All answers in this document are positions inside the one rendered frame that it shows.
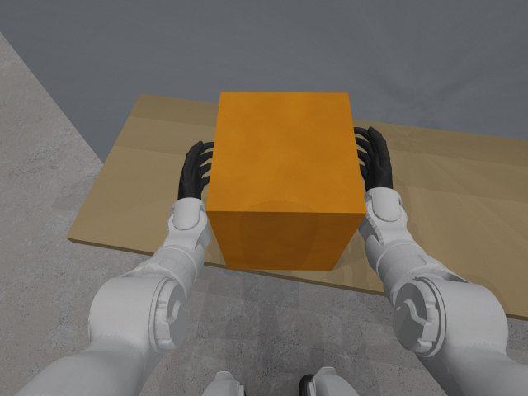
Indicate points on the right robot hand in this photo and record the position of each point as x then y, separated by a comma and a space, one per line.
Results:
377, 171

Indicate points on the robot right thigh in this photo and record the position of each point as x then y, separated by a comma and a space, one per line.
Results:
330, 385

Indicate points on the robot right forearm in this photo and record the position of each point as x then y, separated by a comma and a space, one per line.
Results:
390, 249

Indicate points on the robot left thigh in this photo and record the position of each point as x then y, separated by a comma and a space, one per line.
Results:
224, 387

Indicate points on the robot thigh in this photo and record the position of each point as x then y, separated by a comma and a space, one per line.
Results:
224, 387
330, 385

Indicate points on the carton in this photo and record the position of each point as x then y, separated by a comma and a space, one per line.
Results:
285, 190

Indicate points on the robot left upper arm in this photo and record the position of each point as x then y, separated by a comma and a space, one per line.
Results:
134, 322

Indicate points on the robot left forearm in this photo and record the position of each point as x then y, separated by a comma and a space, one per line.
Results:
182, 254

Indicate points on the robot right upper arm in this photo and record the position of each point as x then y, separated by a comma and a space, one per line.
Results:
458, 331

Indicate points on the left robot hand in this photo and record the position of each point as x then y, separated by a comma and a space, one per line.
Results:
191, 183

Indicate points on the table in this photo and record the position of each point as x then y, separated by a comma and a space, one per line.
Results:
465, 196

